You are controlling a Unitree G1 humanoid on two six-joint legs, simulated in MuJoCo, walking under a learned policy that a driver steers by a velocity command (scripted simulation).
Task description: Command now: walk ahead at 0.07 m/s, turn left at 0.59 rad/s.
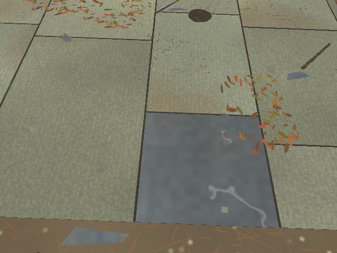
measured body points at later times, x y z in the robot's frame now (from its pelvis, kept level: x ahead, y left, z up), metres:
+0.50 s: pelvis +0.02 +0.02 +0.00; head +0.05 +0.05 +0.44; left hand +0.08 +0.34 -0.12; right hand +0.25 -0.21 -0.08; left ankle +0.00 +0.12 -0.73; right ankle +0.07 -0.13 -0.70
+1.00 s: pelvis +0.08 +0.02 +0.00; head +0.09 +0.01 +0.45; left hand +0.08 +0.33 -0.10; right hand +0.28 -0.19 -0.11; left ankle +0.00 +0.11 -0.70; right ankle +0.10 -0.09 -0.73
